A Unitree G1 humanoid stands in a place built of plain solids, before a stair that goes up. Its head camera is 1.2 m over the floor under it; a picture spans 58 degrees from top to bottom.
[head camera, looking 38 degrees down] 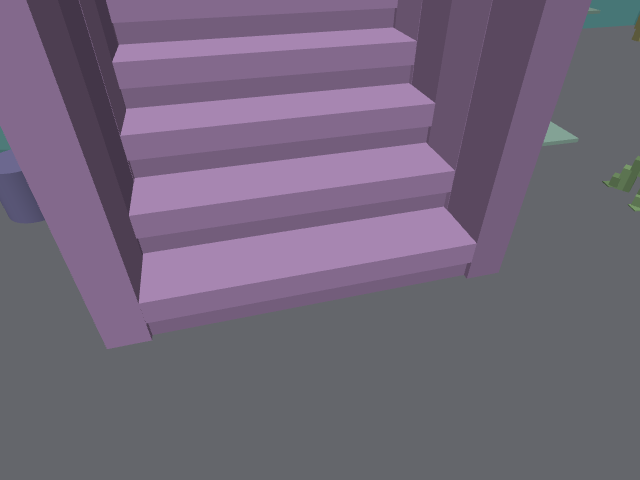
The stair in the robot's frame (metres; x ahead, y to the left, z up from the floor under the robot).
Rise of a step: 0.18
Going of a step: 0.24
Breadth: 1.25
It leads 15 degrees to the left of straight ahead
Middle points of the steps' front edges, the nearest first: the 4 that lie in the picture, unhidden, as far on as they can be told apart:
1.12 -0.01 0.18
1.35 0.06 0.37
1.58 0.12 0.55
1.81 0.18 0.74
